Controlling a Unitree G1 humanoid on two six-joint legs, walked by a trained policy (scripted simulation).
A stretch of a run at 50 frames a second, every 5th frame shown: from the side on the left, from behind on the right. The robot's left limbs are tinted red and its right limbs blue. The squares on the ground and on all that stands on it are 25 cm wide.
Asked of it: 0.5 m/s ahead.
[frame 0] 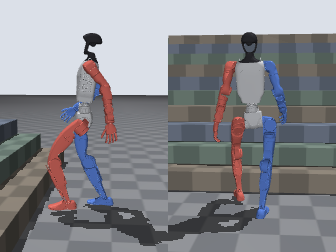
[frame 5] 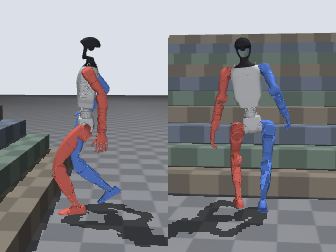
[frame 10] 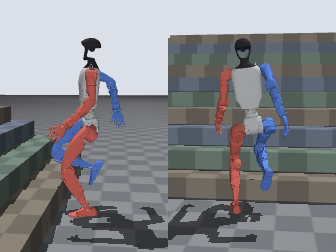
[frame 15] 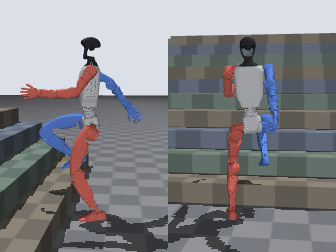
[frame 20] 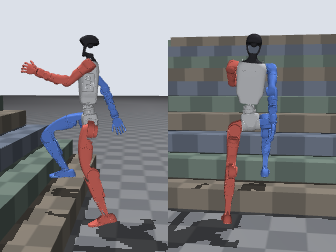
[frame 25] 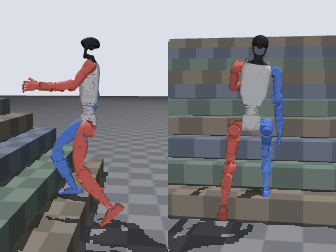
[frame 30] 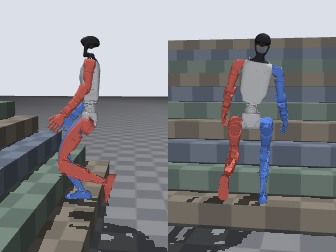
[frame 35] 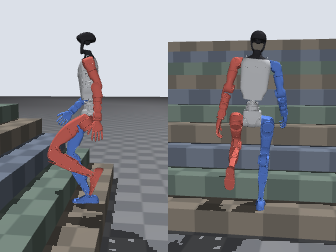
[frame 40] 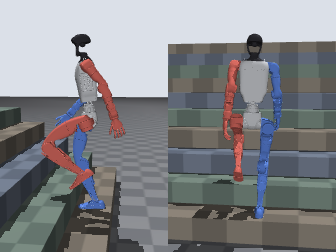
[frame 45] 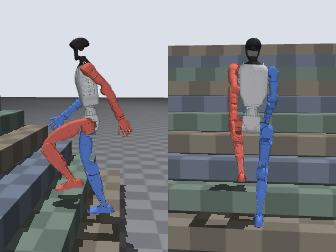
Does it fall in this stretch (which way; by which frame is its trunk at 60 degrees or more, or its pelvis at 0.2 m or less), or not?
no
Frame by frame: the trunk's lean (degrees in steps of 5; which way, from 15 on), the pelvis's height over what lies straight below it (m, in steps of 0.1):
0: 10, 0.7
5: 10, 0.7
10: 5, 0.7
15: 5, 0.7
20: 5, 0.8
25: 10, 0.8
30: 10, 0.7
35: 5, 0.7
40: 5, 0.8
45: 10, 0.8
